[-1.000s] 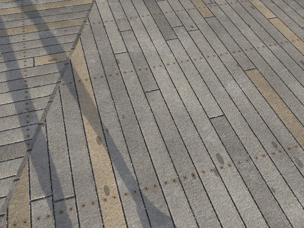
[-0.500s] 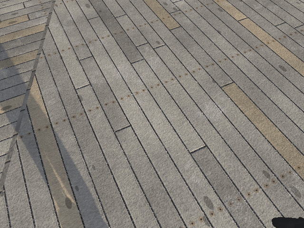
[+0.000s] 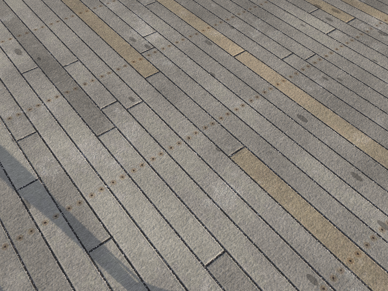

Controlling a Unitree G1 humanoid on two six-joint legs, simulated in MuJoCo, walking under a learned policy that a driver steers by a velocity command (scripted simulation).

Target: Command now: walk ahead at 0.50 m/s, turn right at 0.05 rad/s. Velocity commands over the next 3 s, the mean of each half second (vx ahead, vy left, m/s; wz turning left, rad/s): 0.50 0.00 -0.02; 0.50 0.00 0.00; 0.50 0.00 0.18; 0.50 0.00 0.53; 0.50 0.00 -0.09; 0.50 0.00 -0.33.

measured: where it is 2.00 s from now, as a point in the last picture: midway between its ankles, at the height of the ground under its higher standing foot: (176, 139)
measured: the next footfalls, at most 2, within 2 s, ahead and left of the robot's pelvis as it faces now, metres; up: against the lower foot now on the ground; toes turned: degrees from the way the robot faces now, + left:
right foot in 0.16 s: +0.26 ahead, -0.14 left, +0.00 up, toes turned -1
left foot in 0.68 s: +0.56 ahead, +0.10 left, +0.00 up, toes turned +2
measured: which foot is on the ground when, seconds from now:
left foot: down 0.00-0.18, up 0.20-0.66, down 0.68-1.00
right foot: up 0.00-0.14, down 0.16-0.68, up 0.70-1.00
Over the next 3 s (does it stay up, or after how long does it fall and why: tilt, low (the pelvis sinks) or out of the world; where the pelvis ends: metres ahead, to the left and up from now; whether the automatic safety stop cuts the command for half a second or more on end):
stays up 1.64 0.22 0.00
